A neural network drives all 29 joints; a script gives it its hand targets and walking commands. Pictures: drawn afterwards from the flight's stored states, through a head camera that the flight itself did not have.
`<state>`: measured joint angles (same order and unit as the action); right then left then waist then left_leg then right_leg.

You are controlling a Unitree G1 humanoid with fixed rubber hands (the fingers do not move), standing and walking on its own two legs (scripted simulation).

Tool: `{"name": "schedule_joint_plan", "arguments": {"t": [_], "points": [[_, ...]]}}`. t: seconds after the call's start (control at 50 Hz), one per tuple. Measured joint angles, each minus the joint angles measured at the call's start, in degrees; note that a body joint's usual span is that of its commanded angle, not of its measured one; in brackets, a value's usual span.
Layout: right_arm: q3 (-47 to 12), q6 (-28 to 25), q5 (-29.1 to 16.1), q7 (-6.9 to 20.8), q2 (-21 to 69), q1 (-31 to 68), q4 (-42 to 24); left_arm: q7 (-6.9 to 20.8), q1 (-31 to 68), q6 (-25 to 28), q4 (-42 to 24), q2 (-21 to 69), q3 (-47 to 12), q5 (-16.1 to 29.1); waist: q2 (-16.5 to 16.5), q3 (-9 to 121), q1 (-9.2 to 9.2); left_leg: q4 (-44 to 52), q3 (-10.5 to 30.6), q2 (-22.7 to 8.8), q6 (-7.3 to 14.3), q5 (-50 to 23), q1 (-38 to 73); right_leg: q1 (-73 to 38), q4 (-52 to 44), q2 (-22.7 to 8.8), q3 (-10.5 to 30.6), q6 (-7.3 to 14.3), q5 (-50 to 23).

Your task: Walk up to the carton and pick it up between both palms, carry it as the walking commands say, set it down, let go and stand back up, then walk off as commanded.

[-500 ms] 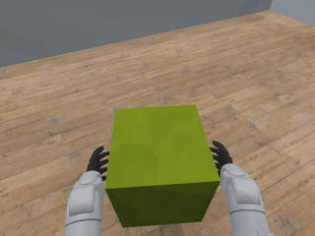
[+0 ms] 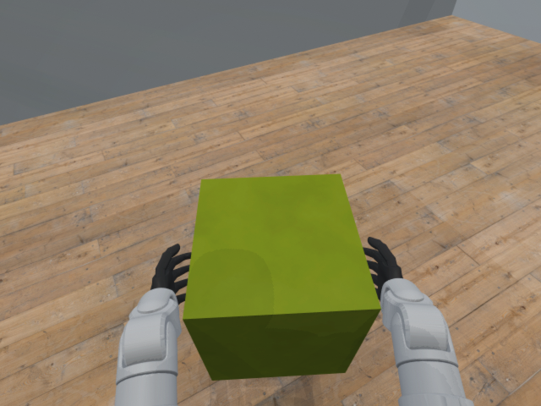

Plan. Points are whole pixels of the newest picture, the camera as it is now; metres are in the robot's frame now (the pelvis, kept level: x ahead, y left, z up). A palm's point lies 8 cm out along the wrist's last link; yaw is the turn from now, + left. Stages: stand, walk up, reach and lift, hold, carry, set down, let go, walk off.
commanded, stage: carry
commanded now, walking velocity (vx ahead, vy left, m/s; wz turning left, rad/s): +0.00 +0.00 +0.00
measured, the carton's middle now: (275, 278) +0.34 +0.00 -0.04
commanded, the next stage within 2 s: hold in 1.82 s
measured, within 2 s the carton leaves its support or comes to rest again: neither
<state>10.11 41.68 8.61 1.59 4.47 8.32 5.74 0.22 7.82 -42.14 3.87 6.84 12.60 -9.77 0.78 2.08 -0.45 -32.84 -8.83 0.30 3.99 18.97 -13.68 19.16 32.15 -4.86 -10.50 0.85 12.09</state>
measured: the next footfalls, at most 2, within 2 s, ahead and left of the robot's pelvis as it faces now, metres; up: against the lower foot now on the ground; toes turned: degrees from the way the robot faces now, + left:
none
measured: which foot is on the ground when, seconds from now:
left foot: down 0.00-1.00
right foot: down 0.00-1.00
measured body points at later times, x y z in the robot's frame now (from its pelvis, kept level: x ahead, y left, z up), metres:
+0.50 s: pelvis +0.00 -0.02 +0.00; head -0.01 -0.03 +0.45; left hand +0.29 +0.15 +0.04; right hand +0.29 -0.19 +0.03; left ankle -0.01 +0.07 -0.73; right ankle +0.05 -0.11 -0.73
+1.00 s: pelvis +0.01 -0.04 +0.00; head -0.01 -0.06 +0.45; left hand +0.29 +0.13 +0.04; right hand +0.29 -0.21 +0.03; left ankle -0.01 +0.07 -0.73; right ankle +0.05 -0.12 -0.73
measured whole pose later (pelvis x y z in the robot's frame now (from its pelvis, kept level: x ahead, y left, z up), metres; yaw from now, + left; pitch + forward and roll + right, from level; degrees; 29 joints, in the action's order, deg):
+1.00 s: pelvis +0.01 -0.04 +0.00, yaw +0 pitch +1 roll +0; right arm 9.8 42.7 8.4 1.0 4.7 8.3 5.0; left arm 0.2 7.0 -42.3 3.4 6.9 13.0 -9.0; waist 1.6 4.6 -0.8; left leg -31.0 -7.6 -2.6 0.1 17.7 -13.9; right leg 19.1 30.0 -2.0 -12.2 4.4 12.0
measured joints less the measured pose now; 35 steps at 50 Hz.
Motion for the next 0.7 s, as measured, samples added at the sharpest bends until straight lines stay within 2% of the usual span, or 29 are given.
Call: {"name": "schedule_joint_plan", "arguments": {"t": [0.38,0.7], "points": [[0.4,0.8,0.1,-0.1,0.7,-0.2,-0.8,0.1,-0.3,-0.8,-0.9,0.1,0.4,0.3,0.1,1.4,0.16,2.2,0.4,-1.0,-1.5,-1.7,-0.3,0.1,-2.4,1.2,-0.6,1.5,-1.2],[-0.2,1.3,-0.3,-0.5,0.3,-0.4,-1.3,0.0,-1.0,-0.3,-0.9,0.3,0.5,0.7,0.7,1.9,-0.42,2.3,0.9,-2.0,-2.8,-1.5,-0.2,0.0,-2.4,2.1,-1.3,2.6,-0.5]]}}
